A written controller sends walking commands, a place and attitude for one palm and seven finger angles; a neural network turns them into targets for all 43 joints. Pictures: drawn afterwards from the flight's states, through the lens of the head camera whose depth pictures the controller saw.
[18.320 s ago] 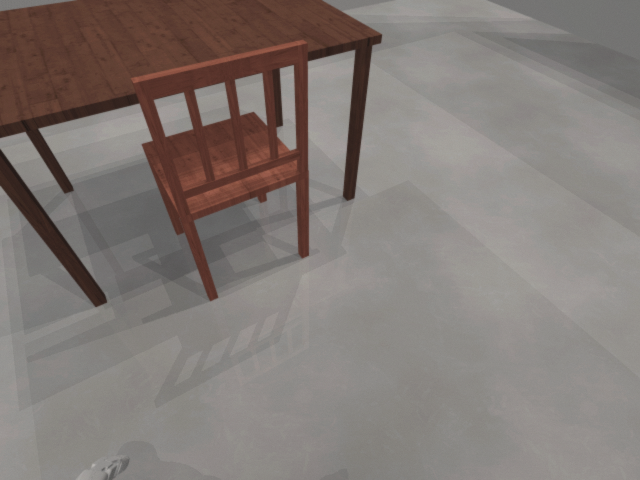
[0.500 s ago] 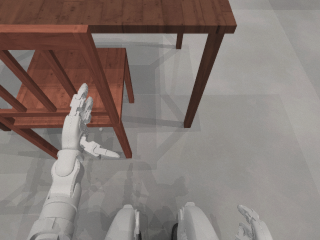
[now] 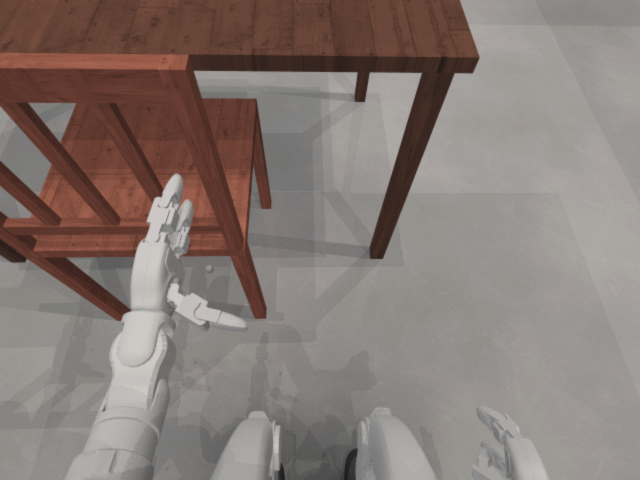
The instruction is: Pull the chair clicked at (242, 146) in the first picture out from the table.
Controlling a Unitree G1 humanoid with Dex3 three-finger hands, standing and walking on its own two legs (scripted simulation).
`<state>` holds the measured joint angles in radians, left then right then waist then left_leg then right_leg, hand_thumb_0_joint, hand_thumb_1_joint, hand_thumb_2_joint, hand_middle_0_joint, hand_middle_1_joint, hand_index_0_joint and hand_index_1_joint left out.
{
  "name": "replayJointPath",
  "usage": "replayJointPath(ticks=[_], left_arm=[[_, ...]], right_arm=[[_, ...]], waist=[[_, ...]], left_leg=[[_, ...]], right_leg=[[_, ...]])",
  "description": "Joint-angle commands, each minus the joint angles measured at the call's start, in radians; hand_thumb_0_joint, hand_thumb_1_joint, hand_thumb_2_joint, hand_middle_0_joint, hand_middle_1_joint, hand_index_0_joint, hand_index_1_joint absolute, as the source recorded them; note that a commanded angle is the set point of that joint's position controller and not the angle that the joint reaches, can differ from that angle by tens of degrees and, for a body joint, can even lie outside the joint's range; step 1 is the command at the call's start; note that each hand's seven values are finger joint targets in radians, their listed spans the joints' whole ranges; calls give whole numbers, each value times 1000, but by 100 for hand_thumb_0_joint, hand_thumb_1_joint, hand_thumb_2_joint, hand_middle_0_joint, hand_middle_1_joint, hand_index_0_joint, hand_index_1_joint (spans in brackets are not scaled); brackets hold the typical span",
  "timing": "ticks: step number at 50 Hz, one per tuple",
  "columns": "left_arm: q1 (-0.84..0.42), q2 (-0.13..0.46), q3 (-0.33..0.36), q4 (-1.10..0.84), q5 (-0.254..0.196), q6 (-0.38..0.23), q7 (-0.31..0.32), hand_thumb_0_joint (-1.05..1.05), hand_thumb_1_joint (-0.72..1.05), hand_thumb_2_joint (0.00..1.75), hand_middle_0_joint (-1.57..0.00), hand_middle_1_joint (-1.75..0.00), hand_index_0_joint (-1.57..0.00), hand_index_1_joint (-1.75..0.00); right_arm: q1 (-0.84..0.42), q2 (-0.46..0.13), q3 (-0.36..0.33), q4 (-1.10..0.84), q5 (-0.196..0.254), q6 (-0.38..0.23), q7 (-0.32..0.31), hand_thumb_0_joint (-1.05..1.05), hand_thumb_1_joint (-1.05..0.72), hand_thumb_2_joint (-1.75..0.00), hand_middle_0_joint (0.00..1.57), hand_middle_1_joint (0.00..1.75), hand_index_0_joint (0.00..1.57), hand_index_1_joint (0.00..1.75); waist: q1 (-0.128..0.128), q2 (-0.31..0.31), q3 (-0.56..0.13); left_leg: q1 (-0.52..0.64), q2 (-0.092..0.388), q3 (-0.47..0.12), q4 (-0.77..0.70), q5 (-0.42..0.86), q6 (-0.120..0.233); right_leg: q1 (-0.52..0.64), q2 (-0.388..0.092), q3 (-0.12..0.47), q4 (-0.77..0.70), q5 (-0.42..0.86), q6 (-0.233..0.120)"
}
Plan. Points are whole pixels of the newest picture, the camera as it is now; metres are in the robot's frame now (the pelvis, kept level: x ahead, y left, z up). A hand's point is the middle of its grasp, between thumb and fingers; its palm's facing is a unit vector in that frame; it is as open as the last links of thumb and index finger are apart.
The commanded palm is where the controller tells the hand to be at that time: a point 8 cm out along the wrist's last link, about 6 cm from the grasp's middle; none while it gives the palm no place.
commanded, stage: aim the fingers beside a spindle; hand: left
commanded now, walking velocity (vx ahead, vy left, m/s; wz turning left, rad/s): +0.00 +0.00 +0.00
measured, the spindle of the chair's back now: (71, 172) +0.52 +0.36 +0.00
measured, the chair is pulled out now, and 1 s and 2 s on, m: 0.00 0.00 0.00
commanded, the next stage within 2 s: push the fingers through the gap in 0.02 s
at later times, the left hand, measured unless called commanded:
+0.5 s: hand (213, 240) +0.40 +0.14 +0.02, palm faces -0.02 -1.00 -0.04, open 16.9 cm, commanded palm +0.38 +0.20 +0.02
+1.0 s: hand (221, 205) +0.45 +0.14 +0.02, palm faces +0.03 -1.00 -0.04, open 16.9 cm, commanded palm +0.43 +0.20 +0.02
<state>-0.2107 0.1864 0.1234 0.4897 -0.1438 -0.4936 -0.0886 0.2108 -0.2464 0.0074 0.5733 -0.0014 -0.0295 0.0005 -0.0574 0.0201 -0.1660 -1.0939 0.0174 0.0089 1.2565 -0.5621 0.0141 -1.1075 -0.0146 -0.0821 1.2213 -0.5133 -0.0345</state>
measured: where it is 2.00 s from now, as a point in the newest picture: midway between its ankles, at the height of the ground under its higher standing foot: outside the picture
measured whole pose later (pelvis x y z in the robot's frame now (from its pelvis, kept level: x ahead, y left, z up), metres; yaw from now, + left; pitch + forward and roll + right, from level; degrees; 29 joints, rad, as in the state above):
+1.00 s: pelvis +0.00 +0.00 +0.00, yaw -1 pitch +26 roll -1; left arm -0.59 0.26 0.26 0.84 -0.09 -0.50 -0.04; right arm 0.27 -0.25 0.01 0.62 -0.02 0.02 0.01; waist -0.12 0.03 -0.16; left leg -1.16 0.02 0.02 1.27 -0.56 0.02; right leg -1.18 -0.01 -0.07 1.22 -0.50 -0.03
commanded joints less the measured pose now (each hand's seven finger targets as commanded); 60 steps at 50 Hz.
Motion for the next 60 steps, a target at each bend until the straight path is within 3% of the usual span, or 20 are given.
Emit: replayJointPath(ticks=[1,4,8,13,16,19,23,24,27,31,35,36,40,44,48,49,51,55,58,60], left_arm=[[-251,110,29,-187,7,-69,24,0,-50,30,-6,-8,-6,-8],[-225,129,46,-185,13,-59,30,0,-50,30,-6,-8,-6,-8],[-278,125,42,-186,4,-51,27,0,-50,30,-6,-8,-6,-8],[-358,141,54,-166,4,-65,23,0,-50,30,-6,-8,-6,-8],[-435,128,31,-130,8,-63,15,0,-50,30,-6,-8,-6,-8],[-409,120,27,-110,7,-50,10,0,-50,30,-6,-8,-6,-8],[-440,155,74,-48,10,-29,25,0,-50,30,-6,-8,-6,-8],[-453,164,78,-54,14,-30,31,0,-50,30,-6,-8,-6,-8],[-473,166,92,-71,18,-46,50,0,-50,30,-6,-8,-6,-8],[-551,208,127,1,31,-63,64,0,-50,30,-6,-8,-6,-8],[-616,190,100,40,45,-79,51,0,-50,30,-6,-8,-6,-8],[-620,200,113,46,43,-80,49,0,-50,30,-6,-8,-6,-8],[-683,186,96,88,38,-74,33,0,-50,30,-6,-8,-6,-8],[-667,231,144,116,33,-70,37,0,-50,30,-6,-8,-6,-8],[-706,245,166,163,43,-72,52,0,-50,30,-6,-8,-6,-8],[-704,285,199,175,46,-77,58,0,-50,30,-6,-8,-6,-8],[-725,297,204,164,56,-92,56,0,-50,30,-6,-8,-6,-8],[-791,291,188,204,53,-104,30,0,-50,30,-6,-8,-6,-8],[-815,320,207,251,49,-101,5,0,-50,30,-6,-8,-6,-8],[-847,300,186,262,49,-100,-11,0,-50,30,-6,-8,-6,-8]], right_arm=[[42,-129,-57,-110,-1,-36,-9,0,-90,-90,20,30,20,30],[37,-133,-57,-123,-3,-30,-7,0,-90,-90,20,30,20,30],[36,-131,-54,-121,-1,-24,-8,0,-90,-90,20,30,20,30],[46,-131,-52,-102,-3,-30,-17,0,-90,-90,20,30,20,30],[55,-138,-53,-85,-4,-34,-18,0,-90,-90,20,30,20,30],[69,-142,-56,-91,-4,-33,-14,0,-90,-90,20,30,20,30],[81,-142,-55,-84,-2,-21,-11,0,-90,-90,20,30,20,30],[81,-143,-54,-88,-3,-20,-12,0,-90,-90,20,30,20,30],[89,-136,-53,-90,-8,-15,-7,0,-90,-90,20,30,20,30],[104,-139,-53,-68,-10,-11,-10,0,-90,-90,20,30,20,30],[118,-140,-51,-59,-13,-7,-9,0,-90,-90,20,30,20,30],[122,-144,-54,-55,-15,-7,-7,0,-90,-90,20,30,20,30],[144,-150,-56,-40,-17,-1,-5,0,-90,-90,20,30,20,30],[159,-154,-58,-42,-19,8,-2,0,-90,-90,20,30,20,30],[166,-144,-54,-40,-22,20,2,0,-90,-90,20,30,20,30],[171,-148,-54,-41,-24,22,2,0,-90,-90,20,30,20,30],[174,-145,-53,-42,-26,25,2,0,-90,-90,20,30,20,30],[182,-145,-50,-28,-27,28,2,0,-90,-90,20,30,20,30],[193,-152,-50,-21,-27,32,-1,0,-90,-90,20,30,20,30],[196,-153,-50,-15,-27,34,-1,0,-90,-90,20,30,20,30]], waist=[[-14,7,-376],[2,26,-394],[-15,-6,-393],[-23,11,-404],[-46,30,-395],[-31,58,-442],[-34,2,-425],[-31,35,-434],[-24,35,-465],[-51,-7,-421],[-66,41,-435],[-57,67,-456],[-81,73,-473],[-65,48,-504],[-73,25,-466],[-68,3,-466],[-67,26,-498],[-94,41,-474],[-96,39,-476],[-102,88,-485]], left_leg=[[210,-21,-41,-153,290,4],[211,-22,-43,-156,293,2],[196,-22,-38,-151,275,4],[208,-20,-46,-144,279,1],[237,-14,-62,-143,284,-2],[259,-16,-63,-147,320,-5],[211,-18,-57,-150,305,-3],[222,-18,-58,-150,319,-3],[234,-18,-51,-151,339,-5],[169,-18,-43,-137,290,2],[199,-17,-46,-139,297,0],[213,-17,-45,-138,311,-2],[250,-11,-56,-132,356,-4],[240,-12,-56,-132,390,-3],[173,-18,-34,-126,349,6],[151,-18,-36,-124,344,8],[158,-20,-28,-121,354,8],[153,-18,-28,-114,338,10],[141,-17,-29,-111,323,11],[192,-13,-41,-113,344,6]], right_leg=[[275,13,64,-143,267,12],[275,14,62,-135,263,6],[290,13,69,-149,262,13],[268,15,67,-140,252,11],[205,17,55,-133,230,9],[219,18,53,-127,251,6],[251,18,57,-134,259,11],[241,19,56,-128,265,8],[265,19,61,-128,288,9],[265,20,74,-137,271,17],[236,22,69,-134,265,12],[235,21,69,-131,270,11],[204,24,61,-128,292,11],[248,26,62,-122,331,11],[280,25,77,-135,336,18],[295,26,80,-132,339,17],[314,25,89,-129,361,18],[293,27,92,-137,348,20],[293,26,95,-142,330,19],[238,27,80,-132,319,15]])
